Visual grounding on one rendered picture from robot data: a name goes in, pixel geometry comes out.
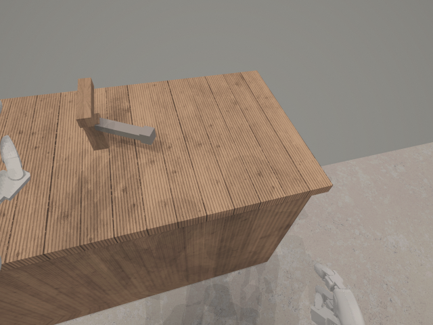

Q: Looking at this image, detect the tap lever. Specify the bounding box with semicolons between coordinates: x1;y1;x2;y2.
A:
94;118;156;145

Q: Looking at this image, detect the counter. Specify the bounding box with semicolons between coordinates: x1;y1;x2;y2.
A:
0;70;333;325

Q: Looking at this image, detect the right robot hand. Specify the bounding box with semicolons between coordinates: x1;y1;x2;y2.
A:
311;263;365;325

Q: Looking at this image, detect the left robot hand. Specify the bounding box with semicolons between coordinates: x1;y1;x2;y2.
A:
0;100;30;204

